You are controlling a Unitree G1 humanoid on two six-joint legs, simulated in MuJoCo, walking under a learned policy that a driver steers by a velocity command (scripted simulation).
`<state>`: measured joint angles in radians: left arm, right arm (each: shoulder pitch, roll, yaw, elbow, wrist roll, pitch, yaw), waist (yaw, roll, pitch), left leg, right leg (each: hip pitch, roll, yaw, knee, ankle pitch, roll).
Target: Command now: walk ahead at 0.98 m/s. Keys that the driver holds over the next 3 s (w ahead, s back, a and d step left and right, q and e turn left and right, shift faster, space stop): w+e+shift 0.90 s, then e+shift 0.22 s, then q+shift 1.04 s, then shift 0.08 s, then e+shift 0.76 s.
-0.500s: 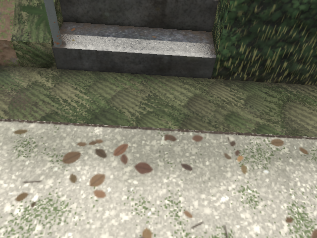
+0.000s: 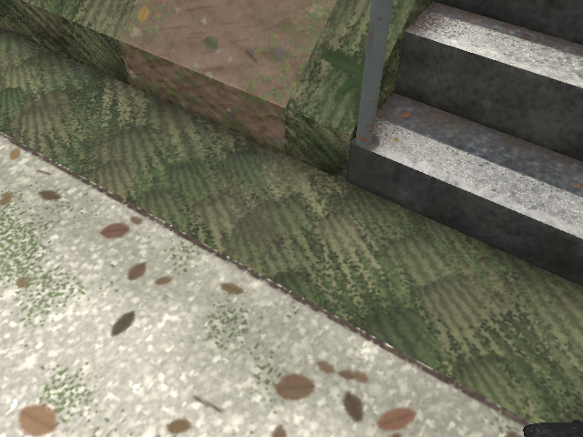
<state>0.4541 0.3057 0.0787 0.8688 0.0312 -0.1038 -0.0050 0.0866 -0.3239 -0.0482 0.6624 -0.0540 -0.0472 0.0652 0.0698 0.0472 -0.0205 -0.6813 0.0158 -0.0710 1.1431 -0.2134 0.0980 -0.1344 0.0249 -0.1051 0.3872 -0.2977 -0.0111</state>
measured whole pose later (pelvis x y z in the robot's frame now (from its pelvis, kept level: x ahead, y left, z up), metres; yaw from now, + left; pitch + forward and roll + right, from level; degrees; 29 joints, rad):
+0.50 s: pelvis +0.44 +0.00 -0.01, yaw -19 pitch +2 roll +2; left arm 0.06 0.33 0.06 0.69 0.02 -0.01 -0.08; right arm 0.50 -0.31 -0.06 0.92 -0.02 -0.12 0.00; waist -0.06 -0.03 0.02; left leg 0.13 -0.02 0.25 0.23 -0.38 -0.02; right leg -0.81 -0.09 -0.09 0.99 -0.01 -0.11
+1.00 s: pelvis +0.84 -0.20 -0.01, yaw -47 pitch +3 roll +1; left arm 0.42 0.33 0.09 0.85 -0.01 -0.06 -0.01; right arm -0.05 -0.24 0.04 0.58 -0.06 -0.09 -0.01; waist 0.12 -0.02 0.06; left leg -0.56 0.04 -0.10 0.61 -0.08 0.01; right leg -0.04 0.20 0.27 0.52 -0.39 -0.15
